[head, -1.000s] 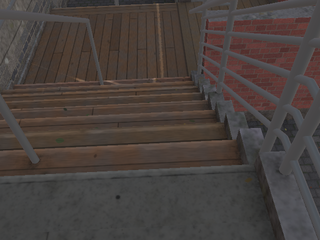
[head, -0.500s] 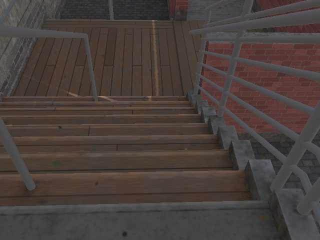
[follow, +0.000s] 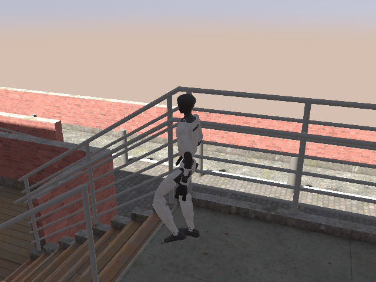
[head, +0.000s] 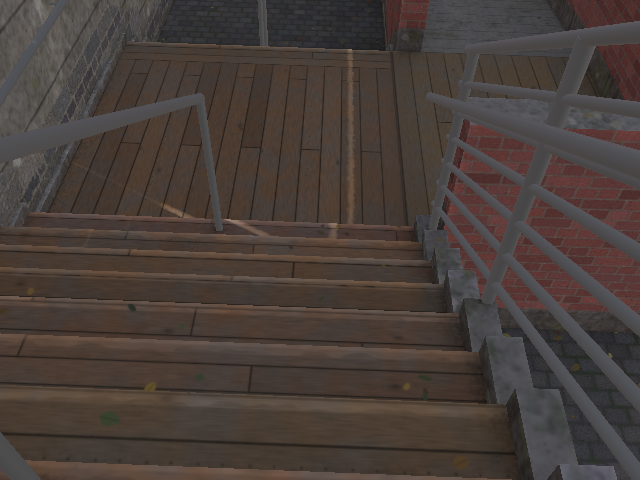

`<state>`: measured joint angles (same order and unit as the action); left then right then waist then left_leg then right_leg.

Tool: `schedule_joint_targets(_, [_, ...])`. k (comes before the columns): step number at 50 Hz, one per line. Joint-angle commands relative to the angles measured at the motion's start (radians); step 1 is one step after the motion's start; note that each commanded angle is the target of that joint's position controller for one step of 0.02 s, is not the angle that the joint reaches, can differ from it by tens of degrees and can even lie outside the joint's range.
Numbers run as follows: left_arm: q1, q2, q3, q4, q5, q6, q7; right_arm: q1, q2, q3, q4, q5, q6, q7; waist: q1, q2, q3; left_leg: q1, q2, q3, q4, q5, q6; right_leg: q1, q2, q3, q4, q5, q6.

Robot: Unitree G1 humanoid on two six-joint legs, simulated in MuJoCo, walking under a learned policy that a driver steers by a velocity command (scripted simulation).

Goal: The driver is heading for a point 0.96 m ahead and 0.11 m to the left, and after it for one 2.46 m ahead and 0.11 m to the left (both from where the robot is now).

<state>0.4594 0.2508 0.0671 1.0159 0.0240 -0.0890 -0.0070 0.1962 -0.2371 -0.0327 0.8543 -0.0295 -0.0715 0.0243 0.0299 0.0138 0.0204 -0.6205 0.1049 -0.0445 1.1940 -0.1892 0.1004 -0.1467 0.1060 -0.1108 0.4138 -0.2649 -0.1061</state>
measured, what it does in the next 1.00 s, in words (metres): goes down: left foot 0.17 m lower, then right foot 0.17 m lower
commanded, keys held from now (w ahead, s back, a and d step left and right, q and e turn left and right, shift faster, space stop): w+shift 0.78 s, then w+q+shift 0.02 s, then q+shift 0.20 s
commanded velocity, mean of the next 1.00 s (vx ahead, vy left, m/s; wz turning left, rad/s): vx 0.93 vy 0.00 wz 0.08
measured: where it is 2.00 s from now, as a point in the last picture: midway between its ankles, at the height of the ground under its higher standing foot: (354, 349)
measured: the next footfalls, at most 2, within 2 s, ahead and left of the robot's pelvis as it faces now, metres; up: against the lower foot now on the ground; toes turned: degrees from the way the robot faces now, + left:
left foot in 0.32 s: +0.45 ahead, +0.13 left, -0.17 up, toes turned +2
right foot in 0.74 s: +0.75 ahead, -0.04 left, -0.35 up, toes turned -2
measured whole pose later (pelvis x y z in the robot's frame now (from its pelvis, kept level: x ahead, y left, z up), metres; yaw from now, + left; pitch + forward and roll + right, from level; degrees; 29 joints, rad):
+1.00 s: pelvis +0.89 +0.03 -0.45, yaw +2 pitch -1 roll -3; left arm 0.59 0.20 -0.01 1.05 0.12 -0.13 0.00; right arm 0.22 -0.22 -0.03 0.96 -0.11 -0.10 0.08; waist 0.06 0.04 0.03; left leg -0.65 0.03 -0.03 0.83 0.35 0.02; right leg -0.20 0.07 -0.17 1.15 -0.83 -0.02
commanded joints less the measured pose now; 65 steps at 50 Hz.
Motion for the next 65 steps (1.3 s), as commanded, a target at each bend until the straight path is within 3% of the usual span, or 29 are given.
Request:
schedule_joint_targets(1, [-0.028, 0.059, -0.008, -0.063, -0.021, -0.042, 0.003, -0.075, -0.025, 0.015, -0.101, -0.013, 0.015, 0.015, -0.056, -0.032, 0.174, -0.077, 0.055, 0.041, -0.229, 0.196, -0.027, -0.194, -0.246, 0.255, -0.314, -0.015, -0.127])
schedule_joint_targets(9, [0.136, 0.114, -0.013, -0.020, -0.001, -0.034, 0.033, -0.120, -0.135, -0.038, -0.078, -0.009, -0.018, 0.017, 0.023, -0.117, 0.061, -0.072, -0.023, 0.069, -0.529, 0.506, 0.084, 0.351, -0.275, 0.132, 0.076, 0.545, -0.078])
schedule_joint_targets(13, [0.113, 0.113, -0.022, -0.027, -0.008, -0.008, 0.081, -0.088, -0.061, -0.025, -0.041, -0.006, -0.035, 0.001, 0.061, 0.006, 0.067, 0.222, -0.054, 0.140, -0.891, 0.724, -0.011, 0.228, -0.216, 0.126, 0.448, 0.347, -0.062])
schedule_joint_targets(16, [-0.119, 0.156, 0.015, -0.074, -0.049, -0.001, 0.088, 0.476, -0.155, -0.080, 0.101, -0.047, -0.022, -0.016, -0.294, 0.129, -0.057, 0.814, -0.021, 0.082, -0.997, 0.686, 0.047, -0.143, -0.113, 0.093, 1.329, 0.361, -0.053])
schedule_joint_targets(17, [-0.196, 0.065, 0.010, -0.121, -0.044, -0.002, 0.087, 0.539, -0.248, -0.101, 0.123, -0.046, -0.015, -0.013, -0.306, 0.229, -0.032, 0.987, 0.101, -0.031, -0.767, 0.920, 0.088, -0.541, 0.034, 0.114, 1.709, -0.518, -0.049])
schedule_joint_targets(18, [-0.052, -0.040, -0.025, -0.198, -0.104, -0.023, 0.094, 0.524, -0.220, -0.059, 0.098, -0.058, -0.024, -0.007, -0.126, 0.286, -0.192, 1.281, 0.240, -0.171, -0.394, 1.410, 0.109, -0.841, 0.015, 0.269, 1.720, -0.535, -0.040])
schedule_joint_targets(20, [-0.030, 0.020, -0.035, -0.192, -0.057, -0.019, 0.092, 0.497, -0.240, -0.083, 0.099, -0.017, -0.021, -0.015, -0.118, 0.132, -0.283, 1.216, 0.341, -0.416, -0.608, 0.510, 0.266, -1.064, -0.083, 0.240, 1.645, -0.424, -0.034])
schedule_joint_targets(22, [-0.181, 0.041, -0.033, -0.201, 0.025, 0.027, 0.063, 0.406, -0.156, -0.042, 0.093, 0.009, -0.043, -0.021, -0.071, -0.082, -0.004, 0.714, 0.356, -0.510, -0.729, 0.035, 0.289, -1.088, -0.163, 0.284, 1.491, -0.399, 0.011])
schedule_joint_targets(24, [-0.267, 0.005, -0.026, -0.205, 0.020, 0.059, 0.050, 0.318, -0.056, 0.007, 0.093, -0.006, -0.069, 0.007, 0.025, -0.211, 0.170, 0.214, 0.249, -0.340, -0.674, 0.219, 0.182, -0.929, -0.206, 0.369, 1.083, -0.009, 0.061])
schedule_joint_targets(27, [-0.091, 0.033, 0.001, -0.107, 0.010, 0.061, -0.009, 0.196, -0.145, -0.016, 0.090, 0.027, -0.105, -0.013, 0.124, 0.015, 0.078, -0.215, -0.004, -0.072, -0.696, -0.105, 0.085, -0.225, -0.134, 0.188, 0.618, 0.803, 0.095])
schedule_joint_targets(29, [-0.280, 0.045, -0.021, -0.135, -0.017, 0.036, -0.032, 0.209, -0.099, 0.002, 0.085, 0.073, -0.127, -0.025, 0.034, -0.049, 0.074, -0.165, -0.055, 0.035, -0.648, -0.202, 0.042, -0.083, -0.098, 0.058, 0.361, 1.085, 0.081])
schedule_joint_targets(33, [-0.347, 0.067, -0.017, -0.149, -0.006, 0.032, -0.004, 0.335, -0.097, -0.006, 0.149, -0.003, -0.080, -0.036, -0.079, 0.096, 0.131, 0.239, -0.011, 0.047, -0.357, 0.104, 0.065, -0.198, -0.115, -0.003, 0.273, 0.871, 0.020])
schedule_joint_targets(36, [0.226, 0.163, 0.033, 0.025, 0.028, 0.040, 0.035, 0.280, -0.130, -0.021, 0.176, -0.010, -0.038, -0.059, 0.189, 0.020, -0.029, 0.258, -0.028, 0.038, 0.434, 0.682, 0.037, 0.225, -0.118, 0.064, 0.041, 0.563, -0.042])
schedule_joint_targets(37, [0.281, 0.167, 0.044, 0.010, 0.036, 0.027, 0.012, 0.163, -0.126, -0.041, 0.166, 0.012, -0.014, -0.084, 0.301, -0.144, 0.084, 0.094, -0.205, 0.072, 1.015, -0.026, 0.037, 0.239, -0.228, 0.190, -0.242, 0.611, -0.160])
schedule_joint_targets(38, [0.252, 0.191, 0.020, 0.019, 0.017, 0.011, -0.015, 0.249, -0.029, -0.019, 0.068, 0.042, -0.031, -0.090, 0.089, -0.276, -0.025, -0.410, -0.251, -0.100, 0.986, -0.612, 0.032, 0.650, -0.404, 0.333, 0.355, 1.270, -0.108])
schedule_joint_targets(41, [0.115, 0.066, -0.008, 0.011, -0.009, 0.012, -0.011, 0.291, -0.055, -0.031, 0.180, -0.031, 0.001, -0.075, -0.002, 0.059, 0.032, -0.458, -0.107, -0.065, 0.640, -0.370, 0.054, 0.291, -0.348, 0.376, 0.235, 0.687, -0.083])
schedule_joint_targets(42, [0.150, 0.092, -0.009, 0.020, 0.005, -0.013, -0.006, 0.307, -0.044, -0.035, 0.161, -0.044, 0.005, -0.073, -0.027, -0.143, 0.003, -0.475, -0.074, -0.166, 0.456, -0.233, 0.027, 0.217, -0.487, 0.510, 0.293, 0.737, -0.159])
schedule_joint_targets(43, [0.071, -0.013, -0.046, 0.025, -0.005, -0.028, -0.001, 0.180, -0.048, -0.030, 0.121, -0.045, 0.022, -0.067, -0.072, -0.022, 0.132, -0.274, -0.057, -0.133, 0.109, -0.033, -0.036, -0.159, -0.431, 0.392, 0.241, 0.743, -0.102])
schedule_joint_targets(46, [-0.082, 0.036, -0.033, -0.010, -0.014, -0.064, 0.041, 0.192, -0.050, -0.031, 0.166, -0.019, 0.016, -0.028, -0.130, 0.044, 0.073, 0.237, -0.127, 0.062, -0.254, 0.556, -0.063, -0.532, -0.195, 0.114, 0.299, 0.459, 0.029])
schedule_joint_targets(47, [-0.161, -0.081, -0.110, -0.134, 0.170, -0.082, 0.007, 0.194, 0.118, 0.061, 0.168, -0.094, -0.053, 0.073, -0.096, -0.099, 0.144, 0.558, 0.006, -0.021, -0.415, 1.011, -0.104, -0.946, -0.137, -0.065, 0.393, 0.113, 0.132])
schedule_joint_targets(50, [-0.267, 0.208, -0.052, -0.204, 0.081, -0.082, 0.001, 0.455, -0.113, -0.046, 0.174, -0.129, -0.021, 0.081, -0.281, -0.033, 0.046, 0.825, -0.125, 0.188, -0.434, 0.541, -0.069, -0.803, -0.112, -0.053, 0.779, 0.232, 0.243])
schedule_joint_targets(51, [-0.480, 0.274, -0.040, -0.314, 0.037, -0.072, 0.003, 0.935, -0.165, -0.083, 0.343, -0.161, -0.014, 0.048, -0.521, 0.215, -0.001, 1.081, -0.145, 0.288, -0.729, 0.690, 0.030, -0.828, 0.016, -0.123, 1.338, 0.111, 0.384])
schedule_joint_targets(52, [-0.421, 0.204, -0.038, -0.286, 0.073, -0.044, -0.035, 1.055, -0.163, -0.085, 0.421, -0.115, -0.045, 0.016, -0.518, 0.440, 0.007, 1.136, -0.021, 0.078, -0.868, 0.720, 0.103, -0.848, 0.012, 0.015, 1.683, -0.654, 0.316])
schedule_joint_targets(53, [-0.136, -0.065, -0.100, -0.258, 0.061, -0.023, -0.099, 0.921, -0.302, -0.100, 0.348, -0.073, -0.037, 0.003, -0.256, 0.144, -0.265, 1.377, 0.208, -0.341, -0.487, 1.390, 0.295, -0.898, -0.031, 0.223, 1.700, -0.602, 0.285])
schedule_joint_targets(54, [-0.001, -0.015, -0.081, -0.313, 0.016, -0.022, -0.098, 0.731, -0.372, -0.104, 0.237, -0.062, -0.026, 0.019, -0.141, 0.036, -0.368, 1.281, 0.363, -0.663, -0.459, 1.644, 0.558, -1.011, -0.060, 0.323, 1.759, -0.613, 0.323])
schedule_joint_targets(55, [-0.066, 0.093, -0.065, -0.344, -0.035, -0.016, -0.072, 0.498, -0.273, -0.084, 0.152, -0.100, -0.023, 0.026, -0.109, -0.073, -0.202, 0.983, 0.333, -0.594, -0.503, 1.383, 0.518, -1.083, -0.109, 0.314, 1.630, -0.539, 0.254])
schedule_joint_targets(58, [-0.056, 0.024, -0.082, -0.329, 0.059, 0.018, 0.009, 0.199, 0.053, 0.049, 0.013, -0.046, -0.037, 0.020, 0.060, -0.007, 0.087, -0.016, 0.139, -0.501, -0.640, 0.641, 0.281, -0.687, -0.228, 0.320, 0.885, 0.140, 0.203])
schedule_joint_targets(60, [0.013, -0.029, -0.103, -0.279, 0.040, 0.009, -0.033, 0.199, -0.149, -0.004, -0.040, -0.108, -0.043, 0.020, 0.124, 0.067, -0.014, -0.362, -0.063, -0.336, -0.538, 0.656, 0.247, -0.192, -0.137, 0.115, 1.046, 0.373, 0.212])
schedule_joint_targets(65, [-0.474, 0.004, -0.078, -0.438, 0.096, 0.028, -0.027, 0.699, 0.009, 0.025, 0.141, 0.002, -0.087, -0.058, -0.224, 0.051, -0.025, 0.623, -0.015, -0.575, -0.153, 0.285, 0.118, -1.046, -0.190, 0.308, 0.518, 0.269, 0.220])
